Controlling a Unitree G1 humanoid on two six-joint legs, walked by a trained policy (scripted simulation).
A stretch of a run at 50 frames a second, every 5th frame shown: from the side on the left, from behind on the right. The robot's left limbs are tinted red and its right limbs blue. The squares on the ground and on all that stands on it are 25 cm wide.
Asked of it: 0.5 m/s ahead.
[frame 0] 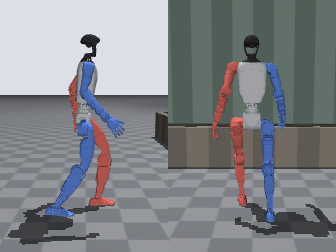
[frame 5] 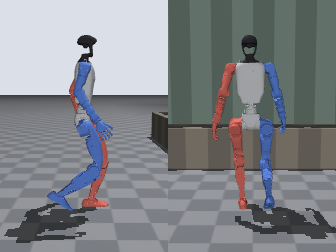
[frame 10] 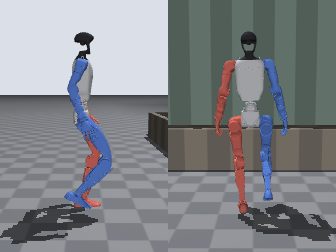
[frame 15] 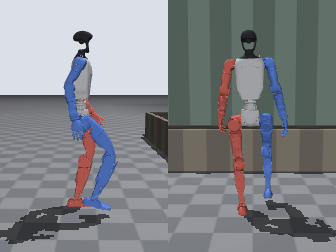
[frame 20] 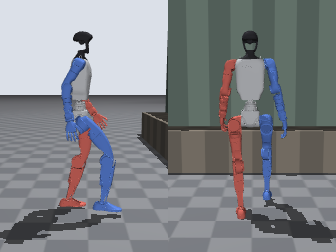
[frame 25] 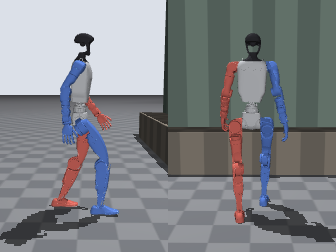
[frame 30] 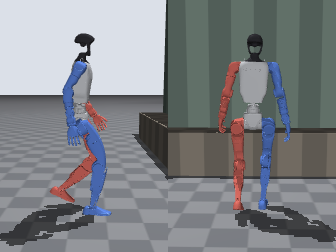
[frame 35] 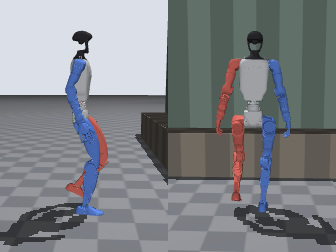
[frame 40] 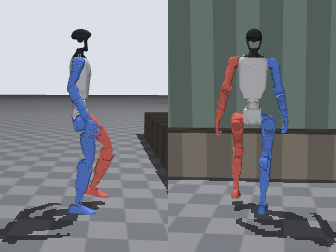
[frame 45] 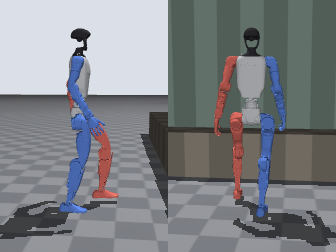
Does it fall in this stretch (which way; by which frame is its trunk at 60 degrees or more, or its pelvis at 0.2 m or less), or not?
no
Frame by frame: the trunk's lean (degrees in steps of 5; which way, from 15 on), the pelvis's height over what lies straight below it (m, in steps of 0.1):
0: 5, 0.8
5: 5, 0.7
10: 5, 0.8
15: 0, 0.8
20: 5, 0.8
25: 5, 0.8
30: 5, 0.8
35: 5, 0.8
40: 0, 0.8
45: 0, 0.8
